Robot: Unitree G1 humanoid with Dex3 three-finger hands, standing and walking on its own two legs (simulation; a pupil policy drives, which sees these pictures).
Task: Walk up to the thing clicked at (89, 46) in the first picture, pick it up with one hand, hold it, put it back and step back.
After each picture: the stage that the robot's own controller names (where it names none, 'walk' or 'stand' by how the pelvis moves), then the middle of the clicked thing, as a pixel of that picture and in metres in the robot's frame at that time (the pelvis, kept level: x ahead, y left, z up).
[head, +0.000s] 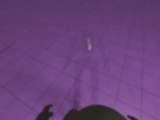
stand; (89, 47) +1.46 +0.04 -0.72
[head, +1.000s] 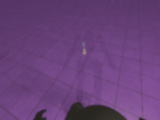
walk; (84, 51) +1.34 +0.24 -0.71
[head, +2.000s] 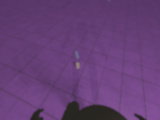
walk; (77, 65) +0.85 +0.22 -0.69
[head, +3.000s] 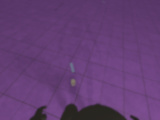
walk; (73, 82) +0.53 +0.19 -0.71
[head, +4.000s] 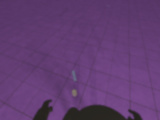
stand; (74, 92) +0.40 +0.19 -0.72
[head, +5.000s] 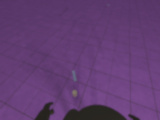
stand; (74, 93) +0.39 +0.19 -0.72
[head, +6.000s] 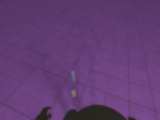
stand; (73, 93) +0.40 +0.19 -0.73
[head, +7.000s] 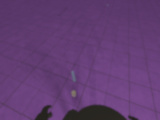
stand; (73, 93) +0.39 +0.19 -0.73
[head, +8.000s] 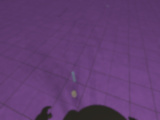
stand; (74, 94) +0.39 +0.19 -0.73
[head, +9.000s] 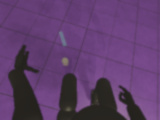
go down; (65, 62) +0.44 +0.23 -0.42
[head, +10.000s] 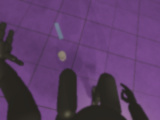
go down; (62, 56) +0.46 +0.26 -0.33
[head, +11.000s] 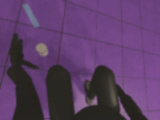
close in; (42, 50) +0.43 +0.30 -0.23
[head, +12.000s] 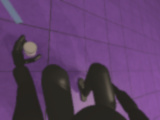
close; (30, 49) +0.43 +0.31 -0.22
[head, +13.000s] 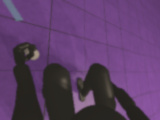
lift; (31, 52) +0.39 +0.30 -0.22
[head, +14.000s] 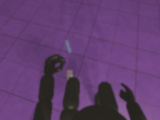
close; (69, 75) +0.36 +0.22 -0.48
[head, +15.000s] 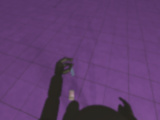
close; (71, 95) +0.31 +0.20 -0.69
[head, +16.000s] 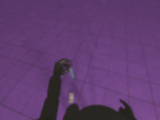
hold; (71, 97) +0.31 +0.21 -0.71
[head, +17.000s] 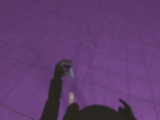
stand; (71, 97) +0.32 +0.21 -0.70
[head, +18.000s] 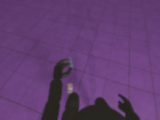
stand; (69, 88) +0.32 +0.22 -0.64
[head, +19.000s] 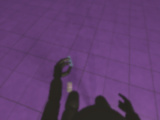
stand; (69, 87) +0.33 +0.21 -0.63
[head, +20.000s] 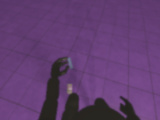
stand; (69, 88) +0.33 +0.22 -0.65
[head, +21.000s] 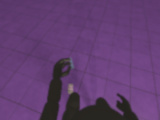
stand; (70, 88) +0.32 +0.21 -0.64
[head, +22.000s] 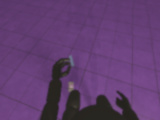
stand; (70, 86) +0.33 +0.22 -0.61
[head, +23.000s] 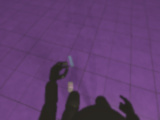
stand; (70, 86) +0.33 +0.22 -0.63
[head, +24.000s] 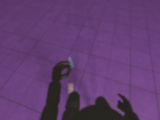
stand; (70, 88) +0.33 +0.21 -0.63
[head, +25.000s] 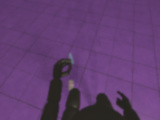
close; (71, 84) +0.33 +0.21 -0.60
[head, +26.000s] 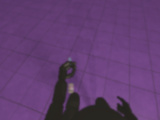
stand; (70, 88) +0.33 +0.21 -0.65
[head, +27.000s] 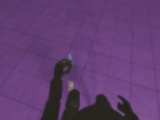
close; (70, 85) +0.33 +0.21 -0.62
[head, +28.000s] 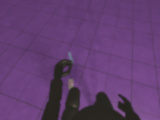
close; (71, 83) +0.34 +0.21 -0.60
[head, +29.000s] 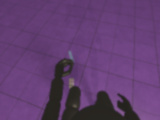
close; (71, 83) +0.34 +0.21 -0.59
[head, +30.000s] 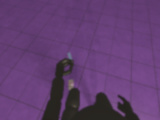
close; (71, 84) +0.33 +0.21 -0.60
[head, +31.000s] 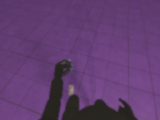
close; (71, 89) +0.32 +0.20 -0.66
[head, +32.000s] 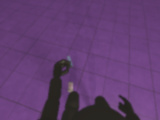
close; (70, 87) +0.33 +0.20 -0.64
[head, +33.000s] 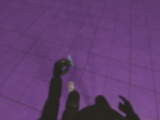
close; (71, 86) +0.33 +0.20 -0.63
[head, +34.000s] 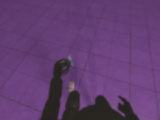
close; (71, 86) +0.33 +0.20 -0.63
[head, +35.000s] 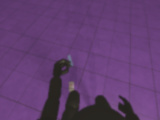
close; (71, 86) +0.33 +0.20 -0.63
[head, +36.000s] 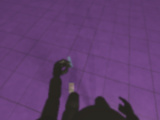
close; (71, 87) +0.33 +0.20 -0.64
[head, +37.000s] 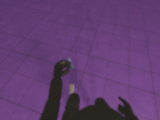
close; (71, 88) +0.33 +0.19 -0.64
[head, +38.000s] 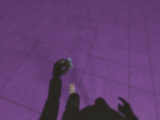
close; (71, 88) +0.33 +0.19 -0.64
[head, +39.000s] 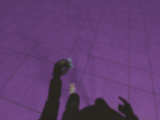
close; (72, 88) +0.33 +0.19 -0.65
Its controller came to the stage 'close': yes
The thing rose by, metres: 0.01
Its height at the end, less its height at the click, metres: -0.02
